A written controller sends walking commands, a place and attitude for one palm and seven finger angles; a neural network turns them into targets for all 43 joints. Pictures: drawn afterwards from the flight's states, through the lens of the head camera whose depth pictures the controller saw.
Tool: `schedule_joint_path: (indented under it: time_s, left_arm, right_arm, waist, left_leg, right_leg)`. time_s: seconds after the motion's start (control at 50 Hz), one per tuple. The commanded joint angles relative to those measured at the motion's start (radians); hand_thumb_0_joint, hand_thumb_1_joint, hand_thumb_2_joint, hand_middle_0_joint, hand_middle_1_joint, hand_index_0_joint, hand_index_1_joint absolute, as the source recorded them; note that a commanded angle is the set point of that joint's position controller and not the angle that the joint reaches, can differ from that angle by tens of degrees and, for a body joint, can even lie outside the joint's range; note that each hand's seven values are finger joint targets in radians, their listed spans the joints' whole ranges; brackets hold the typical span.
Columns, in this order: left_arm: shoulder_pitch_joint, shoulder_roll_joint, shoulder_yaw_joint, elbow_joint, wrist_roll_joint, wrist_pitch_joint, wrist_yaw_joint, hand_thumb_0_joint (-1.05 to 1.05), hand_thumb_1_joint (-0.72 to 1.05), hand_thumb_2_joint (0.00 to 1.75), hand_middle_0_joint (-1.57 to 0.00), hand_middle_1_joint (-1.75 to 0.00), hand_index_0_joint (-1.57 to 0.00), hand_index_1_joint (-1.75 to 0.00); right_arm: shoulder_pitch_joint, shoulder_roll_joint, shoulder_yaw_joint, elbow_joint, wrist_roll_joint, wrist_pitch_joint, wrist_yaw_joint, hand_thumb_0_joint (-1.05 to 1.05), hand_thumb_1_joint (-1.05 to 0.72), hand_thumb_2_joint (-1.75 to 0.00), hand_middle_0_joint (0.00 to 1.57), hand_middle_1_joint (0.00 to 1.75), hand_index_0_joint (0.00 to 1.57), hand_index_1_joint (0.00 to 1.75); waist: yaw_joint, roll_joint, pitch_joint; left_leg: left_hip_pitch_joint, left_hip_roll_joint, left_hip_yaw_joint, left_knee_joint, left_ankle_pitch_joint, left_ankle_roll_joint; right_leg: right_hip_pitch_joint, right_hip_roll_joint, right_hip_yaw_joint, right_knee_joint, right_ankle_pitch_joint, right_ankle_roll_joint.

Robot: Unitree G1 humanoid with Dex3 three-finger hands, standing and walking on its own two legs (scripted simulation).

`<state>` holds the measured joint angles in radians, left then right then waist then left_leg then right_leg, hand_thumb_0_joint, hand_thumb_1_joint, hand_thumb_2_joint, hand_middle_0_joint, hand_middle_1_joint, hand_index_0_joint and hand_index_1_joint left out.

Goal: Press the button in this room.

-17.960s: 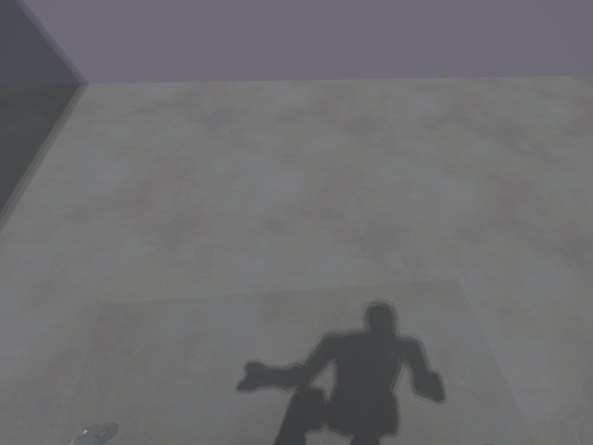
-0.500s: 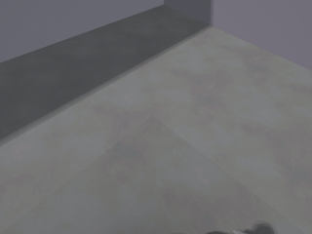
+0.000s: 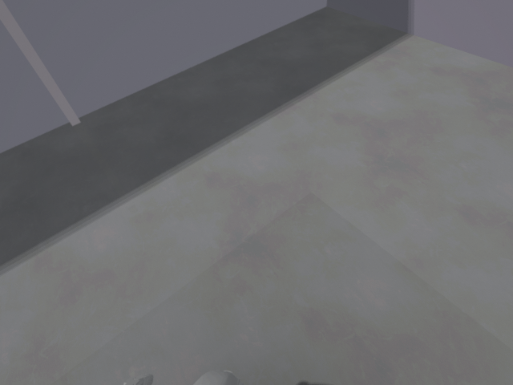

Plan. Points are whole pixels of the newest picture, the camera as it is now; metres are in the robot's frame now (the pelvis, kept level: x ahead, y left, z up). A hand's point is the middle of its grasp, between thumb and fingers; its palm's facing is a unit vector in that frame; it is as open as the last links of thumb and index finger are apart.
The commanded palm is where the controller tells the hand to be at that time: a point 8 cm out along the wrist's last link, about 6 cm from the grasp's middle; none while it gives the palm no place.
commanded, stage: turn or walk to find it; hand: left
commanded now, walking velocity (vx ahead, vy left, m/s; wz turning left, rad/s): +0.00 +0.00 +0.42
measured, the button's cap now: out of the picture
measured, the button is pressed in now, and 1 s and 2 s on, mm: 0 0 0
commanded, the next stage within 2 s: none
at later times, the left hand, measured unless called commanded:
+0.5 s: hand out of the picture -0.06 +0.26 -0.19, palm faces +0.28 -0.93 -0.24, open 7.4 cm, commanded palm none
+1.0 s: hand out of the picture -0.02 +0.20 -0.14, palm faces +0.40 -0.87 -0.29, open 7.4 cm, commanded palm none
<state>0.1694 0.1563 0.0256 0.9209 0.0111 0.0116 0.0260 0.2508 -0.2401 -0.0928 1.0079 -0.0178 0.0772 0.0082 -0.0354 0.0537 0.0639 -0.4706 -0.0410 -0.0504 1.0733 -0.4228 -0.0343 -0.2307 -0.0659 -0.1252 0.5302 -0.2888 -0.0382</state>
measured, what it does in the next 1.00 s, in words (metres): steps on the spot, turning left: left foot, then right foot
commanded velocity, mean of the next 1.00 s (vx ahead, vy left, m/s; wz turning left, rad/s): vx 0.00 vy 0.00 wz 0.42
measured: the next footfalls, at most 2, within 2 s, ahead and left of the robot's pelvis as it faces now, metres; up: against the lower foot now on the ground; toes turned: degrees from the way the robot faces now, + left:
left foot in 0.38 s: -0.02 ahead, +0.15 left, +0.00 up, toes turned +15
right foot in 0.84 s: +0.04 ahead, -0.08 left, +0.00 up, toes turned +16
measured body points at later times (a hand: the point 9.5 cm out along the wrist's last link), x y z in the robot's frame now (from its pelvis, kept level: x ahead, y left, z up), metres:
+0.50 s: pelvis -0.03 +0.04 +0.00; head -0.01 +0.07 +0.44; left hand -0.07 +0.31 -0.17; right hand +0.13 -0.18 -0.13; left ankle -0.06 +0.14 -0.74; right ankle -0.02 -0.10 -0.68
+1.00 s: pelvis -0.04 -0.02 +0.00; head +0.00 -0.05 +0.45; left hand -0.04 +0.24 -0.12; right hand +0.08 -0.24 -0.17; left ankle -0.12 +0.12 -0.65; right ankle +0.00 -0.09 -0.74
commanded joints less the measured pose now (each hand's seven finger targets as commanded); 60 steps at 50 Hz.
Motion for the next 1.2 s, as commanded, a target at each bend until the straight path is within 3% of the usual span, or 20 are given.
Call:
schedule_joint_path:
  time_s: [0.0, 0.22, 0.3, 0.32, 0.34, 0.36, 0.38, 0.42, 0.48, 0.68, 0.78, 0.8, 0.82, 0.84, 0.86, 0.88, 0.9, 0.94, 1.0, 1.18]
  left_arm:
    - [0.004, 0.184, 0.047, -0.065, 0.003, -0.028, 0.008, 0.00, 0.90, 0.90, -0.20, -0.30, -0.20, -0.30]
    - [0.130, 0.246, 0.070, 0.000, 0.021, -0.018, 0.007, 0.00, 0.90, 0.90, -0.20, -0.30, -0.20, -0.30]
    - [0.093, 0.263, 0.074, 0.006, 0.013, -0.009, 0.002, 0.00, 0.90, 0.90, -0.20, -0.30, -0.20, -0.30]
    - [0.085, 0.245, 0.071, 0.005, 0.006, -0.003, 0.000, 0.00, 0.90, 0.90, -0.20, -0.30, -0.20, -0.30]
    - [0.102, 0.197, 0.064, -0.016, -0.003, 0.005, -0.003, 0.00, 0.90, 0.90, -0.20, -0.30, -0.20, -0.30]
    - [0.052, 0.141, 0.041, -0.050, 0.000, 0.012, -0.006, 0.00, 0.90, 0.90, -0.20, -0.30, -0.20, -0.30]
    - [0.012, 0.167, 0.042, -0.056, 0.005, 0.022, -0.003, 0.00, 0.90, 0.90, -0.20, -0.30, -0.20, -0.30]
    - [-0.019, 0.169, 0.051, -0.029, 0.008, 0.031, -0.009, 0.00, 0.90, 0.90, -0.20, -0.30, -0.20, -0.30]
    - [0.031, 0.169, 0.051, 0.003, 0.006, 0.026, -0.018, 0.00, 0.90, 0.90, -0.20, -0.30, -0.20, -0.30]
    - [-0.054, 0.144, 0.039, -0.046, -0.002, 0.019, -0.007, 0.00, 0.90, 0.90, -0.20, -0.30, -0.20, -0.30]
    - [0.040, 0.144, 0.042, -0.028, -0.009, 0.003, -0.004, 0.00, 0.90, 0.90, -0.20, -0.30, -0.20, -0.30]
    - [0.081, 0.160, 0.045, -0.018, -0.007, -0.005, -0.001, 0.00, 0.90, 0.90, -0.20, -0.30, -0.20, -0.30]
    - [0.112, 0.223, 0.056, -0.014, 0.004, -0.017, 0.004, 0.00, 0.90, 0.90, -0.20, -0.30, -0.20, -0.30]
    - [0.123, 0.301, 0.073, -0.019, 0.016, -0.022, 0.010, 0.00, 0.90, 0.90, -0.20, -0.30, -0.20, -0.30]
    - [0.124, 0.300, 0.067, -0.031, 0.007, -0.017, 0.011, 0.00, 0.90, 0.90, -0.20, -0.30, -0.20, -0.30]
    - [0.061, 0.257, 0.071, -0.043, 0.003, -0.024, 0.014, 0.00, 0.90, 0.90, -0.20, -0.30, -0.20, -0.30]
    - [0.001, 0.231, 0.065, -0.058, 0.002, -0.019, 0.012, 0.00, 0.90, 0.90, -0.20, -0.30, -0.20, -0.30]
    - [-0.048, 0.189, 0.048, -0.074, 0.001, -0.020, 0.009, 0.00, 0.90, 0.90, -0.20, -0.30, -0.20, -0.30]
    - [0.017, 0.178, 0.045, -0.059, 0.001, -0.029, 0.007, 0.00, 0.90, 0.90, -0.20, -0.30, -0.20, -0.30]
    - [0.129, 0.220, 0.061, -0.009, 0.016, -0.024, 0.009, 0.00, 0.90, 0.90, -0.20, -0.30, -0.20, -0.30]
  right_arm:
    - [0.021, -0.059, -0.013, -0.054, -0.005, -0.018, 0.008, 0.00, -0.90, -0.90, 0.20, 0.30, 0.20, 0.30]
    - [-0.124, -0.035, 0.018, -0.093, 0.010, -0.036, 0.003, 0.00, -0.90, -0.90, 0.20, 0.30, 0.20, 0.30]
    - [-0.053, -0.051, 0.020, -0.080, 0.011, -0.051, -0.001, 0.00, -0.90, -0.90, 0.20, 0.30, 0.20, 0.30]
    - [-0.020, -0.075, 0.015, -0.072, 0.010, -0.059, 0.002, 0.00, -0.90, -0.90, 0.20, 0.30, 0.20, 0.30]
    - [0.006, -0.161, -0.004, -0.075, 0.003, -0.070, -0.002, 0.00, -0.90, -0.90, 0.20, 0.30, 0.20, 0.30]
    - [0.040, -0.239, -0.022, -0.073, 0.001, -0.065, -0.009, 0.00, -0.90, -0.90, 0.20, 0.30, 0.20, 0.30]
    - [0.050, -0.241, -0.020, -0.062, -0.002, -0.056, -0.011, 0.00, -0.90, -0.90, 0.20, 0.30, 0.20, 0.30]
    - [-0.042, -0.182, -0.004, -0.077, -0.004, -0.061, -0.026, 0.00, -0.90, -0.90, 0.20, 0.30, 0.20, 0.30]
    - [-0.092, -0.152, 0.010, -0.093, -0.001, -0.070, -0.029, 0.00, -0.90, -0.90, 0.20, 0.30, 0.20, 0.30]
    - [-0.009, -0.156, -0.008, -0.084, -0.006, -0.066, -0.025, 0.00, -0.90, -0.90, 0.20, 0.30, 0.20, 0.30]
    - [-0.053, -0.150, -0.014, -0.098, -0.004, -0.057, -0.021, 0.00, -0.90, -0.90, 0.20, 0.30, 0.20, 0.30]
    - [-0.060, -0.135, -0.013, -0.102, 0.002, -0.058, -0.019, 0.00, -0.90, -0.90, 0.20, 0.30, 0.20, 0.30]
    - [-0.047, -0.089, -0.008, -0.106, 0.011, -0.058, -0.012, 0.00, -0.90, -0.90, 0.20, 0.30, 0.20, 0.30]
    - [-0.049, -0.029, 0.003, -0.134, 0.010, -0.060, -0.010, 0.00, -0.90, -0.90, 0.20, 0.30, 0.20, 0.30]
    - [-0.074, -0.083, -0.011, -0.137, 0.003, -0.047, -0.013, 0.00, -0.90, -0.90, 0.20, 0.30, 0.20, 0.30]
    - [-0.042, -0.092, -0.016, -0.107, -0.005, -0.032, -0.011, 0.00, -0.90, -0.90, 0.20, 0.30, 0.20, 0.30]
    - [-0.030, -0.087, -0.021, -0.086, -0.005, -0.024, -0.005, 0.00, -0.90, -0.90, 0.20, 0.30, 0.20, 0.30]
    - [0.022, -0.063, -0.016, -0.053, -0.007, -0.019, 0.006, 0.00, -0.90, -0.90, 0.20, 0.30, 0.20, 0.30]
    - [0.026, -0.061, -0.014, -0.046, -0.005, -0.015, 0.007, 0.00, -0.90, -0.90, 0.20, 0.30, 0.20, 0.30]
    - [-0.088, -0.049, 0.007, -0.070, 0.001, -0.020, 0.004, 0.00, -0.90, -0.90, 0.20, 0.30, 0.20, 0.30]
  waist:
    - [0.019, -0.209, -0.025]
    - [0.093, -0.242, -0.086]
    - [0.042, -0.230, -0.123]
    - [0.019, -0.148, -0.142]
    - [0.003, 0.076, -0.167]
    - [-0.022, 0.260, -0.121]
    - [-0.031, 0.153, -0.114]
    - [-0.003, 0.187, -0.042]
    - [0.033, 0.112, -0.031]
    - [-0.003, 0.092, -0.079]
    - [0.048, 0.099, -0.115]
    - [0.069, 0.057, -0.130]
    - [0.079, -0.097, -0.155]
    - [0.088, -0.362, -0.122]
    - [0.097, -0.277, -0.100]
    - [0.062, -0.303, -0.068]
    - [0.037, -0.233, -0.011]
    - [0.001, -0.173, -0.003]
    - [0.024, -0.216, -0.027]
    - [0.078, -0.210, -0.058]
  left_leg:
    - [-0.088, 0.060, 0.000, 0.155, 0.081, -0.029]
    - [0.034, 0.081, 0.096, -0.263, -0.063, -0.031]
    - [0.226, 0.062, 0.141, -0.539, 0.117, -0.009]
    - [0.344, 0.084, 0.110, -0.674, 0.246, 0.003]
    - [0.482, 0.259, -0.122, -0.739, 0.417, 0.075]
    - [0.483, 0.439, -0.316, -0.764, 0.704, 0.184]
    - [0.414, 0.465, -0.268, -0.748, 0.660, 0.239]
    - [0.324, 0.358, -0.214, -0.773, 0.518, 0.206]
    - [0.337, 0.280, -0.130, -0.752, 0.607, 0.177]
    - [0.372, 0.279, -0.238, -0.713, 0.649, 0.211]
    - [0.237, 0.218, -0.260, -0.638, 0.592, 0.168]
    - [0.175, 0.181, -0.241, -0.592, 0.493, 0.132]
    - [0.039, 0.104, -0.165, -0.477, 0.291, 0.072]
    - [-0.126, -0.031, -0.007, -0.259, -0.105, 0.007]
    - [-0.086, 0.000, -0.037, -0.078, -0.179, 0.011]
    - [-0.068, 0.030, -0.083, 0.027, -0.124, 0.013]
    - [-0.067, 0.035, -0.065, 0.101, -0.063, 0.010]
    - [-0.067, 0.052, -0.028, 0.148, 0.039, -0.005]
    - [-0.084, 0.057, -0.007, 0.163, 0.096, -0.030]
    - [-0.030, 0.089, 0.049, -0.099, -0.018, -0.043]
  right_leg:
    - [0.053, -0.234, 0.129, -0.236, 0.213, -0.047]
    - [0.184, -0.310, 0.098, -0.141, 0.464, -0.110]
    - [0.110, -0.289, 0.033, -0.038, 0.420, -0.049]
    - [0.034, -0.257, -0.007, 0.056, 0.345, 0.000]
    - [-0.161, -0.151, -0.065, 0.230, 0.086, 0.070]
    - [-0.334, -0.056, -0.042, 0.401, -0.352, 0.116]
    - [-0.299, -0.067, 0.036, 0.495, -0.349, 0.100]
    - [-0.323, -0.074, 0.083, 0.550, -0.231, 0.104]
    - [-0.315, -0.050, 0.087, 0.575, -0.125, 0.117]
    - [-0.244, -0.008, 0.100, 0.348, -0.168, 0.127]
    - [0.011, 0.037, 0.068, 0.016, -0.003, 0.108]
    - [0.114, 0.014, 0.077, -0.118, 0.098, 0.103]
    - [0.259, -0.124, 0.206, -0.210, 0.125, 0.068]
    - [0.291, -0.368, 0.443, -0.235, 0.251, -0.039]
    - [0.132, -0.431, 0.445, -0.246, 0.286, -0.117]
    - [0.040, -0.379, 0.408, -0.281, 0.162, -0.115]
    - [-0.016, -0.331, 0.356, -0.295, 0.067, -0.101]
    - [-0.004, -0.245, 0.198, -0.255, 0.129, -0.049]
    - [0.058, -0.222, 0.139, -0.250, 0.186, -0.039]
    - [0.154, -0.295, 0.126, -0.213, 0.306, -0.095]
